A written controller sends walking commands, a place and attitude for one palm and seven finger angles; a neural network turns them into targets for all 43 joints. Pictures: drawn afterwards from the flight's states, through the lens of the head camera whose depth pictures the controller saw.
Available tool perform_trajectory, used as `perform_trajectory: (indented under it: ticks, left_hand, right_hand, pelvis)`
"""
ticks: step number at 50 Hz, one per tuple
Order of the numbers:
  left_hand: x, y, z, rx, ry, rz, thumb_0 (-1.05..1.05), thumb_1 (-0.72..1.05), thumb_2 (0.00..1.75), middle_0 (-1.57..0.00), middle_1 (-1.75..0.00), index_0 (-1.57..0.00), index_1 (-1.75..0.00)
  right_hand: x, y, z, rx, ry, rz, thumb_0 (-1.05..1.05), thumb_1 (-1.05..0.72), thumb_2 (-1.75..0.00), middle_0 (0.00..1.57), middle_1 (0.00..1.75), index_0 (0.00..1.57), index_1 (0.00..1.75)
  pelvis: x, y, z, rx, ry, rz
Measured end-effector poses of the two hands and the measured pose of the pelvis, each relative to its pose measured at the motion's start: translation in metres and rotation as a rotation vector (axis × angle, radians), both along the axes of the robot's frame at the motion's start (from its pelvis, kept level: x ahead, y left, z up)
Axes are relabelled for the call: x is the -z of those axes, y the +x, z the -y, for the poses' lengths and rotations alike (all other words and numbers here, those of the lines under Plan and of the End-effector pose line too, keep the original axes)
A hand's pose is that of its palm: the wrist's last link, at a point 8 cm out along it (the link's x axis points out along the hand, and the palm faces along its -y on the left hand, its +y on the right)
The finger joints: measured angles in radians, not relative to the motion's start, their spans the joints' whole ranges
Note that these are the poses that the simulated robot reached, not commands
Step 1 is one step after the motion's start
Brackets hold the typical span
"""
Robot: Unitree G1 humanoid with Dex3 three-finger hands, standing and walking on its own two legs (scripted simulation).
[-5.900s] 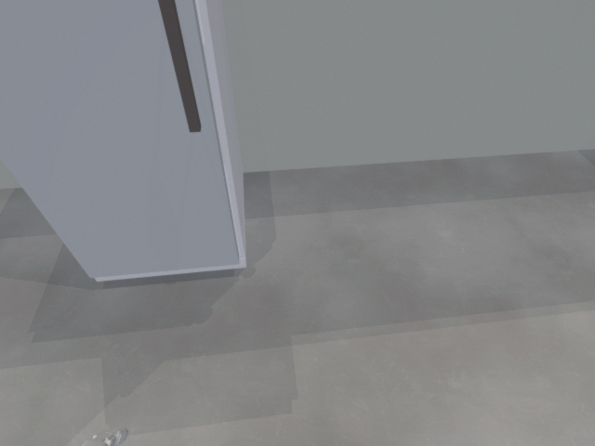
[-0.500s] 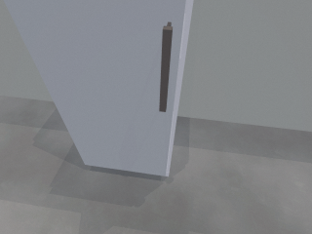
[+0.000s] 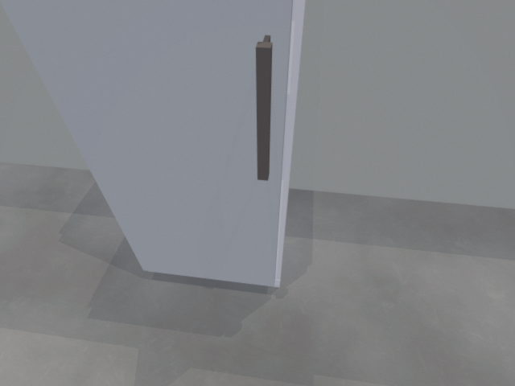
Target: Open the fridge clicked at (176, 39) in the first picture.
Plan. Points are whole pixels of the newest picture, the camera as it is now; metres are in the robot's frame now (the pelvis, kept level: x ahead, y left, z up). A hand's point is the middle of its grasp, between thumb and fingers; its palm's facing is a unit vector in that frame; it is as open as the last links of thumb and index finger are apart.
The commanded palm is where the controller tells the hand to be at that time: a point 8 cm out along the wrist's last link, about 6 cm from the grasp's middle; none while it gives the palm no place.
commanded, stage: look again from close up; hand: right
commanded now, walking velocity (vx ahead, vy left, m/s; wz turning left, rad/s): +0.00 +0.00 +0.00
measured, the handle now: (265, 116) +0.60 +0.02 +0.12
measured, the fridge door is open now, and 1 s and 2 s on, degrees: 0 0 0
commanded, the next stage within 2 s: none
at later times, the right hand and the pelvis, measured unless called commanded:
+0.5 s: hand out of the picture -0.04 -0.18 -0.18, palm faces +0.01 +0.99 -0.14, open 7.4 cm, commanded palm none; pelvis -0.01 -0.03 +0.00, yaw +0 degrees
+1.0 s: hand out of the picture -0.11 -0.19 -0.18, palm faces +0.05 +0.98 -0.17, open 7.4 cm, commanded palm none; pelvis -0.02 -0.04 +0.00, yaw +0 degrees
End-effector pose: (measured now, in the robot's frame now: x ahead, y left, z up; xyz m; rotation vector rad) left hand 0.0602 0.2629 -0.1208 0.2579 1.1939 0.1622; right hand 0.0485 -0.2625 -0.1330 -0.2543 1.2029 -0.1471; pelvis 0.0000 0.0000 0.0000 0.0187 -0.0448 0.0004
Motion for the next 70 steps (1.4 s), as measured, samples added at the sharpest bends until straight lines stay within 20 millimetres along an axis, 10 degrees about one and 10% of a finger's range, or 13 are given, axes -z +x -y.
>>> perform_trajectory:
  ticks: [19,59,70]
  left_hand:
    - [0.012,-0.055,0.05,-0.062,-0.064,-0.154,0.0,0.9,0.9,-0.2,-0.3,-0.2,-0.3]
    - [0.023,-0.102,0.077,-0.109,-0.111,-0.171,0.0,0.91,0.9,-0.2,-0.3,-0.2,-0.3]
    - [0.023,-0.133,0.083,-0.139,-0.093,-0.19,0.0,0.91,0.9,-0.2,-0.3,-0.2,-0.3]
  right_hand:
    - [0.021,-0.084,-0.026,0.069,0.107,-0.213,0.0,-0.91,-0.9,0.2,0.3,0.2,0.3]
    - [0.013,-0.179,-0.034,0.165,0.127,-0.326,0.0,-0.91,-0.9,0.2,0.3,0.2,0.3]
    - [0.029,-0.174,-0.039,0.15,0.173,-0.297,0.0,-0.91,-0.9,0.2,0.3,0.2,0.3]
  pelvis:
    - [-0.001,-0.005,0.019,0.004,0.006,-0.009]
    - [0.0,-0.036,0.032,-0.002,-0.001,-0.011]
    - [0.005,-0.052,0.034,0.003,0.025,-0.003]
